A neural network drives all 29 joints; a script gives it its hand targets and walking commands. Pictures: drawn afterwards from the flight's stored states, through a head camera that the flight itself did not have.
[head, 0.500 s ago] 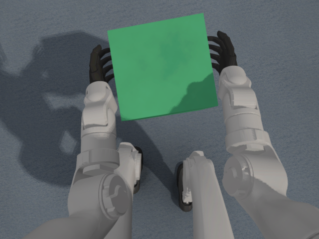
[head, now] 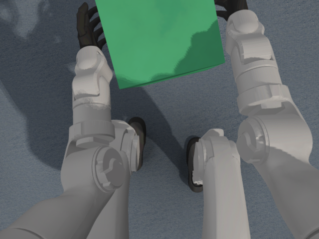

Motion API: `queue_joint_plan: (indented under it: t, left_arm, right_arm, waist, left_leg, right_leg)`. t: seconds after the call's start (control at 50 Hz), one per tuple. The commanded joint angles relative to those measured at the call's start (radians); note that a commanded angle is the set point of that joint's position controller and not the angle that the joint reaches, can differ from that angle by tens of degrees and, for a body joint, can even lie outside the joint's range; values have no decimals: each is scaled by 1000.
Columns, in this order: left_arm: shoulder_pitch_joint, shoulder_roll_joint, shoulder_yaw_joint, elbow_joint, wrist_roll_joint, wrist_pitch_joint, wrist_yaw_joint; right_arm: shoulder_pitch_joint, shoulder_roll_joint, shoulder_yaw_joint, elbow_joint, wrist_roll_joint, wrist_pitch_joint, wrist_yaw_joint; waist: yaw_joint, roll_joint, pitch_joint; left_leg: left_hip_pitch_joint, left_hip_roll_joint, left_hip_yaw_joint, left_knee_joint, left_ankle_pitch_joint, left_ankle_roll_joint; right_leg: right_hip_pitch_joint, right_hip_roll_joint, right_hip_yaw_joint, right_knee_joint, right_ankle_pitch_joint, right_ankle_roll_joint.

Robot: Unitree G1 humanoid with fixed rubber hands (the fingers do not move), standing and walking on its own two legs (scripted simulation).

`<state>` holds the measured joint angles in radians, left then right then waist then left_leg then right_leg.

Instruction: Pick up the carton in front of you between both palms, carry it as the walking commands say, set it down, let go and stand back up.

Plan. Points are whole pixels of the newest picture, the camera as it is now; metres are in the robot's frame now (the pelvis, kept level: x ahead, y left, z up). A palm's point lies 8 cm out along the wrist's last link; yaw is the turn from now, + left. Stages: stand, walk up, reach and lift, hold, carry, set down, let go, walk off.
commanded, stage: set down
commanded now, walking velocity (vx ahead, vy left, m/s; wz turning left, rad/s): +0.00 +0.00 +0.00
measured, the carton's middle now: (163, 37) +0.52 +0.04 -0.23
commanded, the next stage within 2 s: none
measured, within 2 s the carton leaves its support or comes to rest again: rests again in 1.02 s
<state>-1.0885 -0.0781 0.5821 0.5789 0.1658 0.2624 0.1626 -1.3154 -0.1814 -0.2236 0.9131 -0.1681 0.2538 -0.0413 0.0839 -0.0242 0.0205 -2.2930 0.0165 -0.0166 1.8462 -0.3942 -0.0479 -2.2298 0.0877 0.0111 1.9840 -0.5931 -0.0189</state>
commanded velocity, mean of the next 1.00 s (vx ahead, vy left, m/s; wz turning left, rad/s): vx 0.00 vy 0.00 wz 0.00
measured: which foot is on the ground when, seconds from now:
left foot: down 0.00-1.00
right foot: down 0.00-1.00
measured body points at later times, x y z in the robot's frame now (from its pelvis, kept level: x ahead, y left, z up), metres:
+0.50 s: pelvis +0.01 -0.01 -0.04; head +0.36 -0.05 +0.23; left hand +0.51 +0.19 -0.18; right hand +0.57 -0.11 -0.22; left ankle +0.15 +0.14 -0.40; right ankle +0.08 -0.10 -0.40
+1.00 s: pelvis +0.00 +0.00 -0.06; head +0.36 -0.03 +0.21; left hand +0.52 +0.21 -0.20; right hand +0.57 -0.09 -0.23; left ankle +0.15 +0.14 -0.40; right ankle +0.08 -0.10 -0.40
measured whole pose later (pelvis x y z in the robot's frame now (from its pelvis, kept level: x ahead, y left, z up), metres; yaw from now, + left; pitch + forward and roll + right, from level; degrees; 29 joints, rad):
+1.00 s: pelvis +0.00 +0.00 -0.06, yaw +2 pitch +43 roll +4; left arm -1.36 0.12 0.65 1.01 0.13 0.16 0.06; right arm -1.48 -0.28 -0.14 1.14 -0.17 0.20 0.03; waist 0.12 0.06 0.18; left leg -2.37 -0.03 -0.02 2.04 -0.42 -0.08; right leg -2.30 0.08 0.02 2.20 -0.65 -0.02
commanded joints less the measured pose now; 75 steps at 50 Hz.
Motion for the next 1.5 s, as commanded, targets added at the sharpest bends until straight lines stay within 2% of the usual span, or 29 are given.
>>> queue_joint_plan:
  t: [0.0, 0.12, 0.24, 0.34, 0.52, 0.7, 0.76, 0.94, 1.14, 1.24, 1.28, 1.3, 1.34, 1.38, 1.42, 1.48]
  left_arm:
    - [-724, -712, -534, -7, -122, -45, -246]
    - [-579, -726, -381, 201, -102, -40, -263]
    - [-538, -750, -363, 231, -138, -52, -280]
    - [-536, -706, -323, 255, -130, -58, -295]
    - [-554, -639, -257, 300, -91, -70, -297]
    - [-546, -624, -216, 374, -83, -81, -288]
    - [-553, -617, -207, 399, -87, -84, -287]
    - [-540, -549, -161, 455, -77, -81, -283]
    - [-518, -452, -140, 487, -88, -99, -266]
    - [-480, -347, -118, 509, -101, -124, -234]
    - [-387, -163, -74, 535, -112, -150, -190]
    - [-327, -24, -51, 536, -122, -169, -154]
    - [-258, 242, -76, 535, -177, -216, -74]
    - [-290, 285, -146, 558, -263, -248, -44]
    - [-331, 302, -198, 535, -325, -273, -38]
    - [-369, 318, -259, 493, -386, -295, -38]
  right_arm:
    - [-479, 894, 370, -21, 125, -34, 225]
    - [-533, 810, 368, 2, 118, -63, 216]
    - [-588, 827, 427, -79, 156, -90, 201]
    - [-558, 816, 410, -46, 148, -94, 182]
    - [-571, 724, 340, 41, 125, -109, 179]
    - [-593, 629, 300, 82, 113, -122, 192]
    - [-567, 600, 279, 103, 95, -119, 196]
    - [-502, 522, 222, 155, 35, -101, 219]
    - [-425, 422, 179, 190, -19, -96, 216]
    - [-423, 302, 178, 180, -19, -107, 192]
    - [-396, 101, 166, 178, -6, -121, 152]
    - [-375, -46, 155, 180, 6, -130, 118]
    - [-360, -334, 165, 177, 65, -163, 35]
    - [-414, -345, 222, 169, 149, -186, 8]
    - [-463, -323, 275, 143, 217, -204, 11]
    - [-520, -309, 342, 105, 299, -218, 25]
  waist:
    - [55, -103, -1147]
    - [58, -194, -984]
    - [53, -275, -1024]
    - [66, -301, -956]
    - [62, -239, -807]
    - [34, -173, -746]
    - [20, -134, -714]
    - [-13, -115, -599]
    - [-38, -89, -533]
    - [-33, -91, -542]
    - [-29, -87, -561]
    - [-28, -88, -575]
    - [-27, -94, -612]
    - [-8, -132, -642]
    - [17, -163, -669]
    - [46, -180, -722]
  left_leg:
    - [739, -122, 112, 15, 253, -7]
    - [622, -119, 101, 82, 262, 3]
    - [537, -116, 99, 124, 319, 3]
    - [373, -108, 104, 139, 270, 0]
    - [397, -104, 101, 153, 214, 9]
    - [457, -113, 101, 171, 201, 5]
    - [452, -115, 100, 174, 190, 3]
    - [431, -122, 78, 179, 157, 10]
    - [415, -123, 69, 184, 136, 2]
    - [441, -109, 77, 194, 144, -19]
    - [483, -93, 85, 194, 153, -35]
    - [509, -83, 88, 192, 160, -42]
    - [540, -66, 89, 191, 186, -51]
    - [524, -54, 84, 196, 215, -42]
    - [495, -44, 77, 208, 243, -30]
    - [505, -36, 67, 211, 304, -17]
  right_leg:
    - [472, 69, 6, -211, 277, 24]
    - [420, 43, 18, -167, 285, 17]
    - [525, 29, 31, -116, 466, 20]
    - [590, 17, 69, -99, 541, 17]
    - [414, 30, 60, -110, 360, 6]
    - [324, 27, 50, -94, 280, -7]
    - [297, 22, 50, -91, 258, -13]
    - [203, 8, 44, -79, 197, -22]
    - [191, -8, 52, -68, 181, -30]
    - [242, -25, 54, -54, 199, -16]
    - [273, -42, 50, -51, 200, -1]
    - [289, -55, 47, -52, 200, 9]
    - [324, -68, 50, -52, 210, 17]
    - [348, -77, 64, -47, 238, 21]
    - [356, -87, 78, -33, 265, 24]
    - [384, -98, 88, -21, 304, 24]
